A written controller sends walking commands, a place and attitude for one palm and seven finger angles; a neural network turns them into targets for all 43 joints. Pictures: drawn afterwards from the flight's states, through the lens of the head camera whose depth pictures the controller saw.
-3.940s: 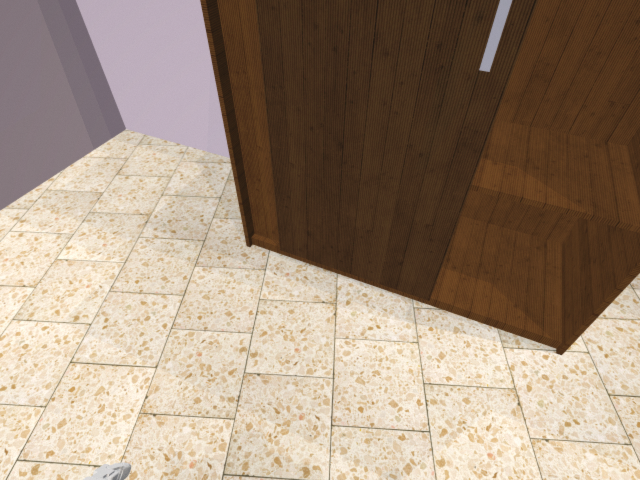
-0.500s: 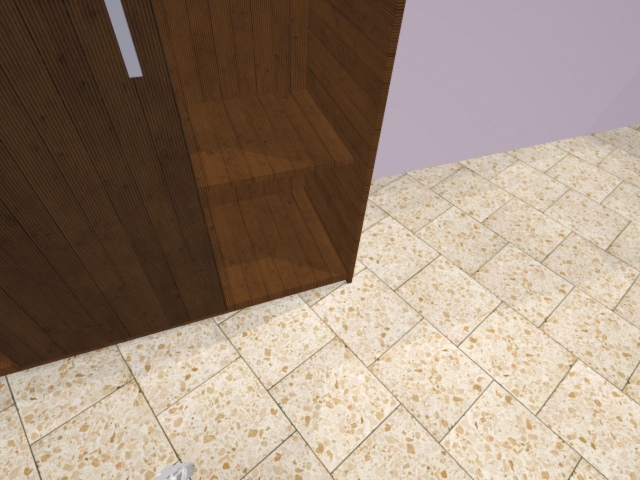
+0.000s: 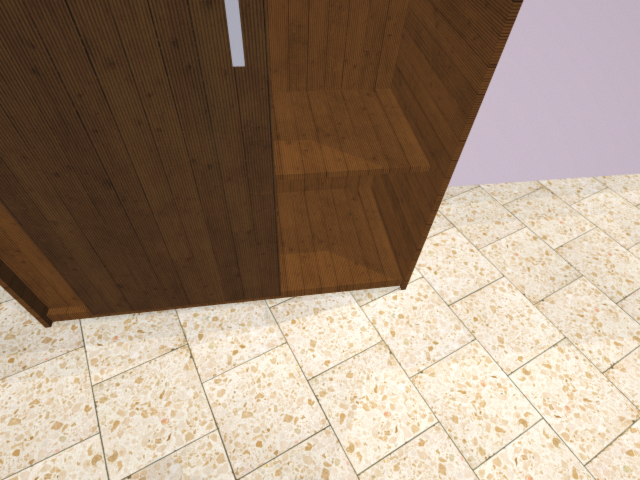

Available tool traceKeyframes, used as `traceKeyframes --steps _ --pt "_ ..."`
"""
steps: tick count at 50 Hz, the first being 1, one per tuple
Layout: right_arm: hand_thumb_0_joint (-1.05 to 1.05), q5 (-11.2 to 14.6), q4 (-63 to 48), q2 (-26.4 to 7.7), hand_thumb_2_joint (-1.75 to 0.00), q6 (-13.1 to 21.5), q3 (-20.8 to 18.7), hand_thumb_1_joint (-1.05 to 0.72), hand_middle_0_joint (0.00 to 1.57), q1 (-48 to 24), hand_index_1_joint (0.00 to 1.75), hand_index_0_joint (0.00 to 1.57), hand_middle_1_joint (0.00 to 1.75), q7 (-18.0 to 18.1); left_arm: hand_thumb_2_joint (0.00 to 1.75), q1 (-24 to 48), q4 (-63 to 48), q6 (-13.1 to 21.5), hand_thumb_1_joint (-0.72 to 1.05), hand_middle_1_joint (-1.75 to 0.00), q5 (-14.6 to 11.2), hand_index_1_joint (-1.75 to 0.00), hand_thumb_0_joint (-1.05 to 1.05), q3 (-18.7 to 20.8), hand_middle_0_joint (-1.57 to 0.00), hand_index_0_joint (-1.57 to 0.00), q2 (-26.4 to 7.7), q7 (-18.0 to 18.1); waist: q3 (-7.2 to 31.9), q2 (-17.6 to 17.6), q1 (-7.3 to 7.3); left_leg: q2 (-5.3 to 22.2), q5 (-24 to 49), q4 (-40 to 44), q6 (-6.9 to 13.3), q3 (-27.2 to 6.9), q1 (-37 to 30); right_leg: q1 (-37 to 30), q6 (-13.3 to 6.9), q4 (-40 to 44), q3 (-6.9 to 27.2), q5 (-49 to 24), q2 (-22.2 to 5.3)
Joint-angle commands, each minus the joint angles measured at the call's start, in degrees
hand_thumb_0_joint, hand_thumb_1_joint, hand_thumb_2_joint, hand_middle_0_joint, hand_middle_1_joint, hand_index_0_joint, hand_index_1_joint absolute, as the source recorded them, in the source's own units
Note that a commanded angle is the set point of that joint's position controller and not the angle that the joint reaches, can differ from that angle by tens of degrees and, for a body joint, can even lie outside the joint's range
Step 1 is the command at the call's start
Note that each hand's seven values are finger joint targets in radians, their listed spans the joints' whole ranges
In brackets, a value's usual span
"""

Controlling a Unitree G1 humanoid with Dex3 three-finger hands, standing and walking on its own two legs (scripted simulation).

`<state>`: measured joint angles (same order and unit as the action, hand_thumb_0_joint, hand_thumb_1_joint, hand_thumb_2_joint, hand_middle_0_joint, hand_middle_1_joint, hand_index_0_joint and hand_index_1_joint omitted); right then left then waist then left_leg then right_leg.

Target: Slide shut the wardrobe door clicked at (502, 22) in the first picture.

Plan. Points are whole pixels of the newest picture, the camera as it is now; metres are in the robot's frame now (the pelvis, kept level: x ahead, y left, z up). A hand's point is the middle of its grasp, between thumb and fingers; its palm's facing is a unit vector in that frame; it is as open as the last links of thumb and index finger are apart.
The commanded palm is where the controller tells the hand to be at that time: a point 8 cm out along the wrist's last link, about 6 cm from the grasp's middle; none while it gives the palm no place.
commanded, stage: turn to face it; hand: left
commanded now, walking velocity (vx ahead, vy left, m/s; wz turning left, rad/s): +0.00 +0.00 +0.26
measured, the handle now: out of the picture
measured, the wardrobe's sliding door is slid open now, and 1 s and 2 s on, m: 0.46 0.46 0.46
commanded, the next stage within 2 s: take the last steps up to it in 0.14 s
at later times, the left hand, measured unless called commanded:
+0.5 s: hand out of the picture -0.04 +0.13 -0.16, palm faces +0.25 -0.95 -0.20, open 7.3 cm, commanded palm none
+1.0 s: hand out of the picture +0.15 +0.21 -0.18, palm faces +0.16 -0.98 -0.15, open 7.4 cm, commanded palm none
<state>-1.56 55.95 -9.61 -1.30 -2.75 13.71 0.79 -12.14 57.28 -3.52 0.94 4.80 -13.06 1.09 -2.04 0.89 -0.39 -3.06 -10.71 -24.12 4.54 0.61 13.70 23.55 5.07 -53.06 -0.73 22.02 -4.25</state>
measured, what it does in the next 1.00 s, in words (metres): walks ahead: right foot, then left foot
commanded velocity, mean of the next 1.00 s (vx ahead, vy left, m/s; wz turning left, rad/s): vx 0.23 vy -0.04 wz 0.03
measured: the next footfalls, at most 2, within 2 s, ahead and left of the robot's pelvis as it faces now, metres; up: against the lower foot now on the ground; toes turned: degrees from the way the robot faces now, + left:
right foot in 0.14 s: +0.03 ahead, -0.14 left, +0.00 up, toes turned -1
left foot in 0.66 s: +0.05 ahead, +0.12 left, +0.00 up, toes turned +16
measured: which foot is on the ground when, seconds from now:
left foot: down 0.00-0.16, up 0.18-0.64, down 0.66-1.00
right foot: up 0.00-0.12, down 0.14-0.66, up 0.68-1.00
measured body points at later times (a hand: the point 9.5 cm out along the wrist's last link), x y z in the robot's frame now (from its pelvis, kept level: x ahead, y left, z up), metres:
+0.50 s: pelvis +0.00 -0.04 +0.00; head +0.00 -0.06 +0.45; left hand -0.06 +0.18 -0.15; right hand +0.07 -0.28 -0.16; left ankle -0.04 +0.11 -0.69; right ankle -0.01 -0.14 -0.74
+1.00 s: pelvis +0.12 +0.02 +0.00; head +0.13 +0.04 +0.45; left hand +0.14 +0.27 -0.16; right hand +0.08 -0.20 -0.15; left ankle +0.01 +0.11 -0.74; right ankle +0.23 -0.10 -0.68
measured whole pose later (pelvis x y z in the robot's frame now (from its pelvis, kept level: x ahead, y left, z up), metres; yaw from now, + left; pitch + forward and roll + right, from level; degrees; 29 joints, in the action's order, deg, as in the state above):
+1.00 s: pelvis +0.12 +0.02 +0.00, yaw +7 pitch -1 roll +0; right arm -1.8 64.7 -6.5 3.4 -1.7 24.0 1.8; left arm -11.8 61.1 0.0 1.5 4.2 -11.2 -1.6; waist -2.1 2.5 -0.4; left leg 1.1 -18.7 -17.3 0.6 9.5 -2.9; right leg 33.9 1.0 -53.8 -4.8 9.3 -6.4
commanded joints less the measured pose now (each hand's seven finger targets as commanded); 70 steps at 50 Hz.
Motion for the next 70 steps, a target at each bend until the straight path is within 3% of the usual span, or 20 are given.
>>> traceKeyframes --steps 1,6,8,9,14,26,31,32,33,34,35,41,52,56,57,58,59,61,65,70 --pt "0.00 -0.06 -2.68 -11.21 -0.90 0.44 -2.73 -0.90 0.20 1.71 0.30 0.20 0.30 0.63 0.90 0.60 -4.74 1.52 0.90 -0.30 -0.11 -0.30 0.00 -0.36 -0.20 -0.20 -2.13 0.51 2.51 -9.48 -1.30 16.40 9.85 6.88 6.06 -16.88 -2.67 -0.84 -1.29 7.43 -0.47 2.38 1.12" --pt "0.00 0.75 -3.42 -9.42 -0.90 0.29 -2.57 -0.90 0.20 -1.04 0.30 0.20 0.30 0.00 0.90 -6.26 -3.28 3.08 0.90 -0.30 -0.05 -0.30 0.00 -0.29 -0.20 -0.20 -3.20 1.07 3.88 -3.25 2.22 10.85 2.15 -0.89 0.98 -14.20 8.93 -19.07 -2.43 30.59 0.44 -11.75 0.34" --pt "0.00 0.89 -5.51 -4.87 -0.90 0.06 -2.03 -0.90 0.20 -0.21 0.30 0.20 0.30 -0.19 0.90 -5.96 -4.84 3.77 0.90 -0.30 0.91 -0.30 0.00 0.91 -0.20 -0.20 -11.04 1.44 1.56 18.25 2.05 -0.77 -20.11 -23.08 -5.50 -1.95 19.10 -18.28 -11.41 40.20 22.44 -14.52 -21.26" --pt "0.00 0.39 -4.96 -7.38 -0.90 -0.70 -2.95 -0.90 0.20 -0.54 0.30 0.20 0.30 -0.14 0.90 -4.79 -5.78 3.45 0.90 -0.30 0.31 -0.30 0.00 0.57 -0.20 -0.20 -10.45 1.40 2.12 11.27 1.91 1.21 -21.12 -32.15 -5.27 -4.42 15.56 -11.01 -14.55 40.47 19.84 -11.56 -22.41" --pt "0.00 -0.08 -0.81 -5.25 -0.90 -1.20 -2.38 -0.90 0.20 1.89 0.30 0.20 0.30 -1.06 0.90 -2.79 -4.96 5.12 0.90 -0.30 0.06 -0.30 0.00 -0.78 -0.20 -0.20 -3.45 0.96 -1.15 5.38 -0.49 4.59 -8.46 -41.17 -6.90 -2.51 18.26 -13.88 -10.70 38.77 5.62 -15.78 -11.36" --pt "0.00 -0.18 -1.56 -2.97 -0.90 1.25 -1.21 -0.90 0.20 -6.23 0.30 0.20 0.30 -2.09 0.90 -15.05 3.08 6.60 0.90 -0.30 1.15 -0.30 0.00 -0.76 -0.20 -0.20 -4.51 -0.30 -4.22 7.54 4.20 7.93 -11.51 -19.23 -5.77 4.06 14.94 -17.01 -13.92 45.11 8.10 3.68 -13.59" --pt "0.00 0.21 2.12 -2.77 -0.90 3.31 -0.52 -0.90 0.20 2.36 0.30 0.20 0.30 -1.12 0.90 -13.43 5.40 6.03 0.90 -0.30 0.13 -0.30 0.00 -0.81 -0.20 -0.20 -3.34 -0.66 -0.68 4.09 0.07 5.15 -4.12 -0.42 -5.02 8.60 -7.63 -7.64 -10.39 35.18 0.79 1.15 -7.77" --pt "0.00 0.30 3.99 -5.58 -0.90 3.87 -1.11 -0.90 0.20 7.51 0.30 0.20 0.30 -0.45 0.90 -13.03 5.32 5.97 0.90 -0.30 -0.07 -0.30 0.00 -1.29 -0.20 -0.20 -1.27 -0.88 1.33 -3.47 -2.37 9.41 -6.71 2.75 -3.94 2.97 -17.19 -1.00 -8.22 26.77 -1.91 0.55 -5.18" --pt "0.00 -0.05 5.37 -11.13 -0.90 4.06 -2.57 -0.90 0.20 13.67 0.30 0.20 0.30 0.03 0.90 -12.06 3.92 5.93 0.90 -0.30 -0.22 -0.30 0.00 -1.90 -0.20 -0.20 1.72 -1.37 2.96 -17.39 -4.83 22.02 -15.99 8.45 0.26 -14.65 -22.65 8.85 -5.47 11.92 -7.60 4.52 0.07" --pt "0.00 -0.29 5.98 -13.75 -0.90 3.72 -3.07 -0.90 0.20 17.58 0.30 0.20 0.30 0.43 0.90 -8.03 1.68 5.99 0.90 -0.30 0.39 -0.30 0.00 -2.01 -0.20 -0.20 1.54 -1.29 0.12 -17.20 -6.45 29.06 -18.92 14.59 4.47 -23.29 -21.03 15.39 -5.42 0.74 -6.38 9.94 1.50" --pt "0.00 -0.31 5.58 -13.07 -0.90 3.45 -2.77 -0.90 0.20 15.33 0.30 0.20 0.30 0.55 0.90 -5.70 1.02 5.80 0.90 -0.30 0.89 -0.30 0.00 -1.53 -0.20 -0.20 0.53 -1.31 -2.81 -11.34 -5.75 29.79 -21.30 15.84 5.69 -22.15 -16.28 16.32 -6.18 -4.90 -3.23 8.68 -0.98" --pt "0.00 0.22 4.75 -4.98 -0.90 5.77 -0.45 -0.90 0.20 9.27 0.30 0.20 0.30 1.48 0.90 -8.96 4.86 4.70 0.90 -0.30 0.84 -0.30 0.00 -1.09 -0.20 -0.20 2.81 -2.41 -5.04 -5.77 0.06 20.19 12.69 13.58 2.98 -2.19 -10.62 13.43 -4.07 -10.25 -2.01 -7.75 -2.92" --pt "0.00 -0.48 8.24 -5.82 -0.90 5.34 -0.64 -0.90 0.20 15.14 0.30 0.20 0.30 1.55 0.90 7.36 -1.33 4.58 0.90 -0.30 0.15 -0.30 0.00 -1.36 -0.20 -0.20 1.94 -2.75 -8.70 -9.06 -2.14 20.17 27.32 9.87 2.67 3.17 -12.84 9.16 -6.15 13.17 -6.44 -10.56 -0.53" --pt "0.00 0.33 8.10 -7.34 -0.90 5.03 -1.17 -0.90 0.20 12.36 0.30 0.20 0.30 1.24 0.90 -9.95 3.72 6.05 0.90 -0.30 0.53 -0.30 0.00 0.09 -0.20 -0.20 -2.04 -2.02 1.89 -4.69 6.43 16.72 35.96 -12.10 -0.65 6.81 -7.29 -18.37 -8.83 22.17 -8.27 -15.43 3.69" --pt "0.00 1.06 7.89 -5.11 -0.90 5.04 -0.89 -0.90 0.20 14.66 0.30 0.20 0.30 0.60 0.90 -16.39 5.56 6.92 0.90 -0.30 1.00 -0.30 0.00 1.35 -0.20 -0.20 -6.93 -1.38 9.21 4.69 8.55 12.21 18.90 -28.20 -2.69 8.92 3.61 -32.56 -12.31 24.06 3.30 -18.53 -6.53" --pt "0.00 1.63 6.57 -1.85 -0.90 4.73 -0.29 -0.90 0.20 18.24 0.30 0.20 0.30 0.72 0.90 -19.17 5.69 6.91 0.90 -0.30 0.18 -0.30 0.00 2.28 -0.20 -0.20 -11.51 -0.88 16.05 16.72 6.84 4.01 -21.97 -46.85 -4.26 7.06 12.98 -38.51 -18.38 31.25 24.74 -25.25 -20.80" --pt "0.00 1.68 5.71 -3.24 -0.90 4.26 -0.33 -0.90 0.20 14.19 0.30 0.20 0.30 0.88 0.90 -16.58 4.79 6.45 0.90 -0.30 -0.67 -0.30 0.00 2.02 -0.20 -0.20 -11.29 -0.53 13.11 9.48 7.17 5.75 -23.19 -53.10 -2.67 0.27 15.14 -32.96 -20.38 35.63 24.98 -20.40 -20.96" --pt "0.00 1.05 5.62 -1.82 -0.90 3.71 -0.70 -0.90 0.20 9.55 0.30 0.20 0.30 0.38 0.90 -5.89 2.15 6.17 0.90 -0.30 -0.60 -0.30 0.00 0.73 -0.20 -0.20 -6.62 -0.30 2.33 3.67 3.72 10.08 -14.21 -54.23 -2.73 -0.52 16.82 -16.31 -17.83 40.03 18.10 -5.34 -17.49" --pt "0.00 -0.05 6.97 0.76 -0.90 1.58 -0.15 -0.90 0.20 13.16 0.30 0.20 0.30 0.12 0.90 -0.68 1.39 7.27 0.90 -0.30 -0.04 -0.30 0.00 -1.61 -0.20 -0.20 -0.87 0.10 -1.51 2.42 -2.40 11.21 -7.51 -43.64 -4.30 0.55 10.26 -2.75 -14.27 42.53 2.48 -15.93 -10.99" --pt "0.00 0.64 6.61 2.26 -0.90 0.75 1.23 -0.90 0.20 10.85 0.30 0.20 0.30 0.63 0.90 -1.66 1.79 6.74 0.90 -0.30 0.19 -0.30 0.00 -2.33 -0.20 -0.20 -0.02 0.50 1.20 1.10 -2.04 9.02 -6.92 -25.76 -6.24 1.48 6.11 -5.04 -15.11 39.60 0.59 -33.90 -9.56"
